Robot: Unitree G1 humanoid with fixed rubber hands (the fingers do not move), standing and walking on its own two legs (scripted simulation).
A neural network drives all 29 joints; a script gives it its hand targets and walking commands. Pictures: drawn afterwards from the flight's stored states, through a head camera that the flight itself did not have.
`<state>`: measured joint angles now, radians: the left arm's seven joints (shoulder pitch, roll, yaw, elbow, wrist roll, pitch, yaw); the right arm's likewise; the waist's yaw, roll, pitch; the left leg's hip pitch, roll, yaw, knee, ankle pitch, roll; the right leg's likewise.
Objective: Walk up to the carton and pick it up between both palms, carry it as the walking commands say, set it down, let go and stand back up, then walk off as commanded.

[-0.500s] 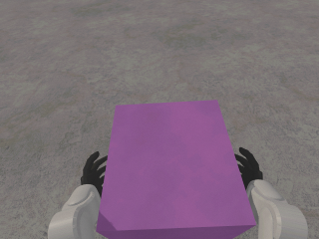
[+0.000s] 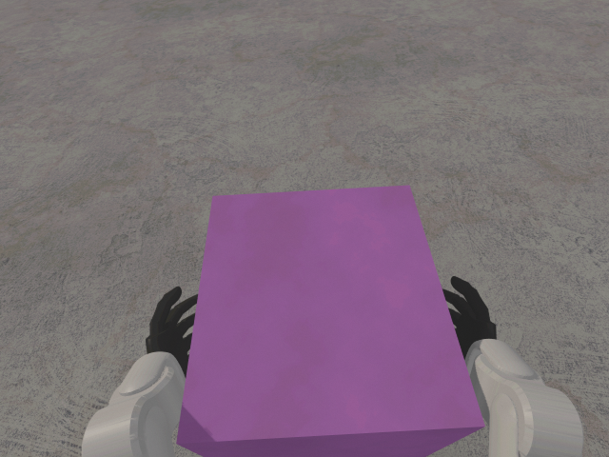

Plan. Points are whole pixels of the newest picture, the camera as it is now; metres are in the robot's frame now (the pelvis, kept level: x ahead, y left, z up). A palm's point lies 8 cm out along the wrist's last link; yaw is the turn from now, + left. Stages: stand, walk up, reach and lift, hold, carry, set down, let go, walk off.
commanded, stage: carry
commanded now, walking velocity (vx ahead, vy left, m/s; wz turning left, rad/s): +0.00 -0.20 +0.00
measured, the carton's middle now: (318, 333) +0.27 +0.02 +0.03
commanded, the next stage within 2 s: none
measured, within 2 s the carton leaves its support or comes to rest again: neither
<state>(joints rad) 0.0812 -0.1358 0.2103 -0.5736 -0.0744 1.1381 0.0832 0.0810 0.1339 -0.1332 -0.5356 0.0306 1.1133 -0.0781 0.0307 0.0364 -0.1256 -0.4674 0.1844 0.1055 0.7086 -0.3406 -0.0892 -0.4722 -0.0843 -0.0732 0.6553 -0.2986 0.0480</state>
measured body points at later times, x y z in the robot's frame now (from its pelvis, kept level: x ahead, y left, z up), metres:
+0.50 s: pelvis -0.06 -0.12 +0.00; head -0.07 -0.12 +0.45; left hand +0.17 +0.06 +0.07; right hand +0.18 -0.29 +0.07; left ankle -0.06 +0.03 -0.69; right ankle -0.01 -0.18 -0.72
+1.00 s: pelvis -0.13 -0.23 +0.00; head -0.11 -0.23 +0.45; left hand +0.11 -0.05 +0.07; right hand +0.13 -0.39 +0.07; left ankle -0.12 -0.06 -0.70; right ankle -0.11 -0.35 -0.72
